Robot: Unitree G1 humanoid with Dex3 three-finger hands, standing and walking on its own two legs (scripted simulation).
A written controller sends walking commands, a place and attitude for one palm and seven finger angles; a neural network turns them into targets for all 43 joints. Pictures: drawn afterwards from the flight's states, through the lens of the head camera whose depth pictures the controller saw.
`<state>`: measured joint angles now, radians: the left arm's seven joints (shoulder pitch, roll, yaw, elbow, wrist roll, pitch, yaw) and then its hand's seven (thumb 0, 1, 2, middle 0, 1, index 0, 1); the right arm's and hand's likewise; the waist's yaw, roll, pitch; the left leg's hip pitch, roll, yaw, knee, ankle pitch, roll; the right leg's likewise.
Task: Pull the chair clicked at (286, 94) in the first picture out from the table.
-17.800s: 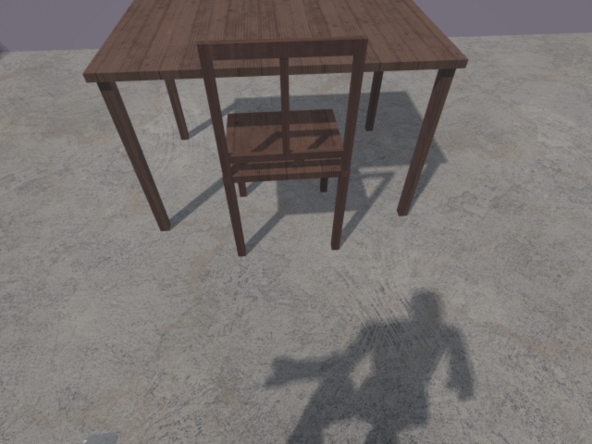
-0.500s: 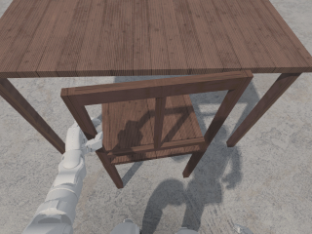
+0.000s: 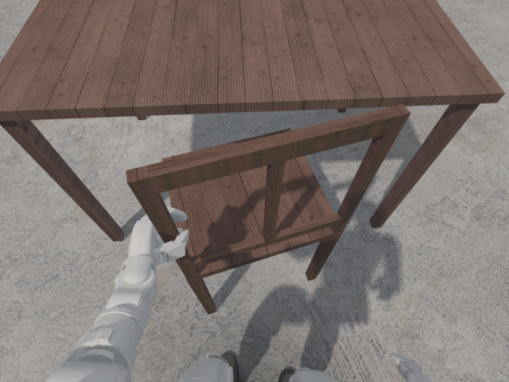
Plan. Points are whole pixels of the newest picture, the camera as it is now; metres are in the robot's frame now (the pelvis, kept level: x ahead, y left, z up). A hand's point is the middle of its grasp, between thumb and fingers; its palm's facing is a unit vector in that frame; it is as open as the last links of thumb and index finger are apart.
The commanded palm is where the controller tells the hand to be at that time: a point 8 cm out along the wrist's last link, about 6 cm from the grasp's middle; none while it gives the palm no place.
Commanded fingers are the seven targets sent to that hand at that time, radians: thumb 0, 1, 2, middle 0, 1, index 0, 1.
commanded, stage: step backward, pulling the chair out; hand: left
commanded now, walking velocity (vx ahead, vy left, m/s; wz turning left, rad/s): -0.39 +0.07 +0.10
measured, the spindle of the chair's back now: (271, 205) +0.43 -0.02 -0.07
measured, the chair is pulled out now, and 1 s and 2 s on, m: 0.09 0.21 0.35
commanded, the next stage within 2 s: none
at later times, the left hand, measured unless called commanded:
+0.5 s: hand (176, 273) +0.29 +0.14 -0.06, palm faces +0.07 -0.98 -0.19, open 5.8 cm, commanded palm +0.27 +0.19 -0.06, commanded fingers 0.00 0.90 0.90 -0.50 -1.45 -0.50 -1.45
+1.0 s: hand (184, 326) +0.21 +0.12 -0.06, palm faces +0.04 -0.98 -0.19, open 5.7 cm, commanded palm +0.19 +0.17 -0.06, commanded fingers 0.00 0.90 0.90 -0.50 -1.45 -0.50 -1.45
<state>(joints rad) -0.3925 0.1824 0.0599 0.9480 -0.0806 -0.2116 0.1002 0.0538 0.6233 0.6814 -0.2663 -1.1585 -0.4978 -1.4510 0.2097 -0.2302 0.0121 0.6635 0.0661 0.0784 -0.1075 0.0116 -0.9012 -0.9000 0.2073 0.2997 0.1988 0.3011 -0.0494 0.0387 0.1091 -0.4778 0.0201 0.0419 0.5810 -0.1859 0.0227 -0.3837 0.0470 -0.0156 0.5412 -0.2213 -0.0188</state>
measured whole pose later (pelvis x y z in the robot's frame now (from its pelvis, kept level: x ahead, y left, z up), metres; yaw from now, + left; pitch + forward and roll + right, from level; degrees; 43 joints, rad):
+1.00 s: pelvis -0.14 -0.02 +0.00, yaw +2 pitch +2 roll +1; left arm -0.42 0.17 0.02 0.89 -0.04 -0.15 0.12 -0.01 0.61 0.67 -0.22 -1.19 -0.50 -1.45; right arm 0.17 -0.24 0.01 0.69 0.05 0.05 -0.11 0.01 -0.90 -0.90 0.21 0.30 0.20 0.30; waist -0.07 -0.01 0.15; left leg -0.44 -0.01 -0.06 0.74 -0.44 -0.04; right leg -0.47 -0.07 -0.04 0.55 -0.11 0.01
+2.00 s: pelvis -0.30 -0.04 +0.00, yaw +3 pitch +1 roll -1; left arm -0.48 0.19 0.00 0.98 -0.04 -0.18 0.10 -0.03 0.58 0.70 -0.21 -1.18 -0.50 -1.45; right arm 0.17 -0.21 0.01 0.72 0.05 0.03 -0.11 0.01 -0.90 -0.90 0.21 0.30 0.20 0.30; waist -0.05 0.03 0.18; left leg -0.44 0.06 -0.03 0.63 -0.21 -0.05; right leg -0.40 0.01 -0.03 0.58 -0.19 -0.01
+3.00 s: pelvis -0.39 -0.04 +0.01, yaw +2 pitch -2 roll +1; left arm -0.11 0.14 -0.06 0.70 -0.01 -0.09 0.09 0.02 0.61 0.77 -0.14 -1.18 -0.46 -1.40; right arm 0.22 -0.22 0.03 0.70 0.03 -0.02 -0.12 0.02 -0.90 -0.90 0.21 0.30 0.20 0.30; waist -0.02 0.02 0.09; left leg -0.20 0.02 0.00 0.48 -0.23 -0.04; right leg -0.29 -0.02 -0.01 0.51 -0.19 0.00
